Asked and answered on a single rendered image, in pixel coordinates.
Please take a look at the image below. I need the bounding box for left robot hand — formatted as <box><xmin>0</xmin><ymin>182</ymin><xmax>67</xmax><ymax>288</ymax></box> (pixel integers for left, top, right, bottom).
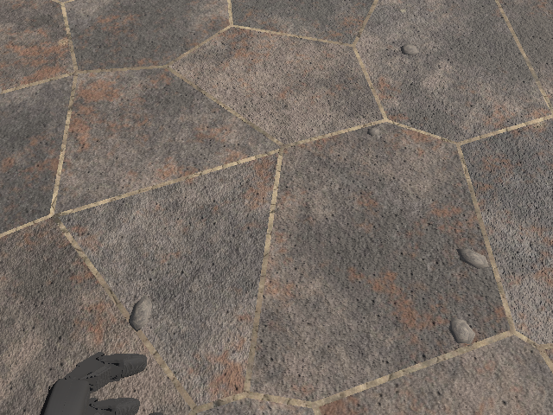
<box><xmin>40</xmin><ymin>352</ymin><xmax>163</xmax><ymax>415</ymax></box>

